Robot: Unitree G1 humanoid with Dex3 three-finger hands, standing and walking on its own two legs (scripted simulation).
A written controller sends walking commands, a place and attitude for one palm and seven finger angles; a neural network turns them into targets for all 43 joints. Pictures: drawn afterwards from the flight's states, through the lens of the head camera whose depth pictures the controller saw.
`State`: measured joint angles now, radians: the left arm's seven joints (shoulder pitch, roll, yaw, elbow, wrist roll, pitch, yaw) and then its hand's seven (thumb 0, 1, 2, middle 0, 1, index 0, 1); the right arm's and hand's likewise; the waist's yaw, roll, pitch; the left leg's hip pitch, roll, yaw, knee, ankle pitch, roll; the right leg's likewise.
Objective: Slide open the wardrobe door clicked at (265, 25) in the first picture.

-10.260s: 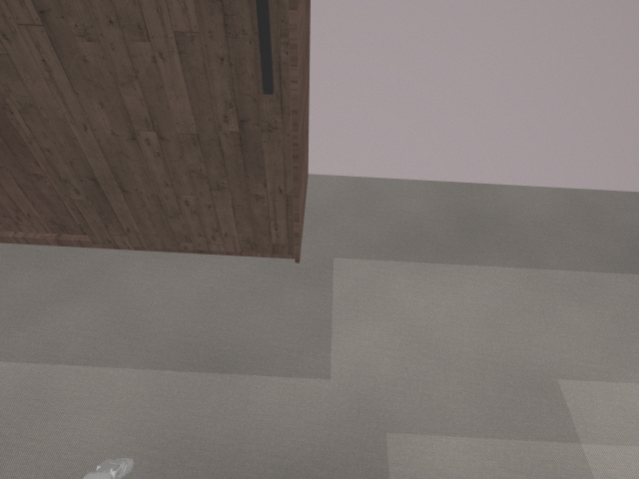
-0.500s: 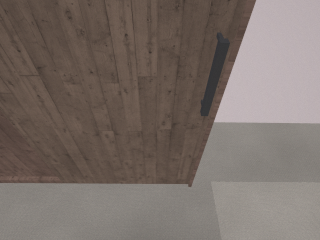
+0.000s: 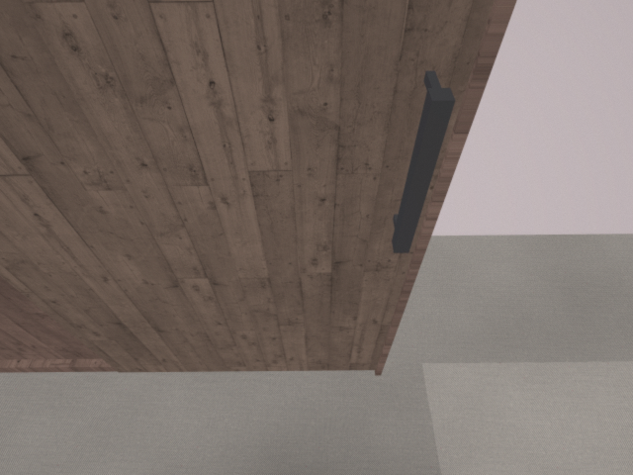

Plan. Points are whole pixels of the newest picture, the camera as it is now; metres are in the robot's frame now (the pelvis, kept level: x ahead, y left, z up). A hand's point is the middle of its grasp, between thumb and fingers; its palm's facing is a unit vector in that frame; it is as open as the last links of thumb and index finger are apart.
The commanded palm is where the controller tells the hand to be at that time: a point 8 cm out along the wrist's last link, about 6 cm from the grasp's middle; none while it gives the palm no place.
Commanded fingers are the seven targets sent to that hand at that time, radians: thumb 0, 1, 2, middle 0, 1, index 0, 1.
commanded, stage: come to a stop and stand still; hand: right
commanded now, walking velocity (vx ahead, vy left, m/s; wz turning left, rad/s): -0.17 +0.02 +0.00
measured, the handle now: (413, 174) +0.46 -0.10 +0.13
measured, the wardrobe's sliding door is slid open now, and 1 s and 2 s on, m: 0.00 0.00 0.00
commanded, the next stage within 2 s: look again from close up in 1.52 s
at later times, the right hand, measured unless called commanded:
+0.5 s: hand out of the picture +0.02 -0.19 -0.15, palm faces -0.01 +0.96 -0.26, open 7.4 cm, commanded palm none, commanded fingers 0.00 -0.90 -0.90 0.20 0.30 0.20 0.30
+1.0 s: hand out of the picture -0.03 -0.19 -0.16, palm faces -0.02 +0.98 -0.20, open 7.4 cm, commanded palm none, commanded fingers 0.00 -0.90 -0.90 0.20 0.30 0.20 0.30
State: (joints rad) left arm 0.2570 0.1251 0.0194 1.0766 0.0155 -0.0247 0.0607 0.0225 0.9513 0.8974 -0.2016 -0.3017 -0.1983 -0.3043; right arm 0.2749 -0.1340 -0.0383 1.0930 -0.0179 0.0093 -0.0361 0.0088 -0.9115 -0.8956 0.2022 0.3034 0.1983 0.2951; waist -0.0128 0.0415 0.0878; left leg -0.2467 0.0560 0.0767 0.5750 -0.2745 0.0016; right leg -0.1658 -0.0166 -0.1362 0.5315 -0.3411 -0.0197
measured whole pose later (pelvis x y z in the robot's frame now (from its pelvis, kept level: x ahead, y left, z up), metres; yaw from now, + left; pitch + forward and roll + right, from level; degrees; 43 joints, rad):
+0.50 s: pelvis -0.05 +0.00 +0.00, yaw +2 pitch -2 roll -1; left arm 0.25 0.20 0.02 0.92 0.03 0.02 0.00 0.00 0.92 0.90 -0.20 -0.30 -0.20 -0.30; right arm 0.25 -0.17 0.00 0.92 -0.02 0.02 -0.03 0.01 -0.91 -0.90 0.20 0.30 0.20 0.30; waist 0.01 -0.05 0.00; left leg -0.29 0.03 0.05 0.54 -0.23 0.01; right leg -0.23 0.00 -0.10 0.51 -0.24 -0.03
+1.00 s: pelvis -0.05 -0.01 +0.01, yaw +1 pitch -1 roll -1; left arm 0.34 0.17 -0.01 1.08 0.02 0.00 0.01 0.00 0.91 0.90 -0.20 -0.30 -0.20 -0.30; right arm 0.30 -0.17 0.01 1.05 -0.02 0.00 -0.03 0.01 -0.91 -0.90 0.20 0.30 0.20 0.30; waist 0.01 0.00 0.02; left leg -0.28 0.03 0.03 0.48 -0.19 0.00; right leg -0.23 0.02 -0.09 0.46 -0.22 -0.05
